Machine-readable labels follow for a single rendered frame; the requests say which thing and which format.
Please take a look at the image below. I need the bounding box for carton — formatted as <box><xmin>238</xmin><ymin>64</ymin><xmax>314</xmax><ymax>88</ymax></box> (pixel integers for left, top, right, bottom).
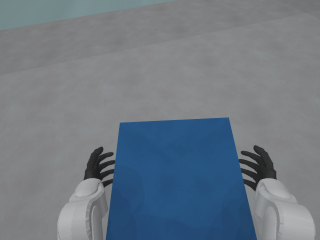
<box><xmin>105</xmin><ymin>117</ymin><xmax>257</xmax><ymax>240</ymax></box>

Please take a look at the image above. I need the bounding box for right robot forearm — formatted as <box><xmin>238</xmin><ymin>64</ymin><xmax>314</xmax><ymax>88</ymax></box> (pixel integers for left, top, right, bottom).
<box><xmin>253</xmin><ymin>178</ymin><xmax>316</xmax><ymax>240</ymax></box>

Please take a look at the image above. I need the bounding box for left robot hand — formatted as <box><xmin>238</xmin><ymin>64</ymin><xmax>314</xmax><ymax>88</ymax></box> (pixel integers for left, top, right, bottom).
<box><xmin>84</xmin><ymin>146</ymin><xmax>115</xmax><ymax>188</ymax></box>

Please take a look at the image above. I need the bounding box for right robot hand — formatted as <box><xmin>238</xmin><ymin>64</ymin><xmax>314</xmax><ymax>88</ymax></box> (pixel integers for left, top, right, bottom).
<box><xmin>238</xmin><ymin>145</ymin><xmax>277</xmax><ymax>191</ymax></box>

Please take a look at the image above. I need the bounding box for left robot forearm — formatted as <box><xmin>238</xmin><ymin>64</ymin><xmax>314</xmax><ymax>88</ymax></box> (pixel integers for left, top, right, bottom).
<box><xmin>57</xmin><ymin>178</ymin><xmax>108</xmax><ymax>240</ymax></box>

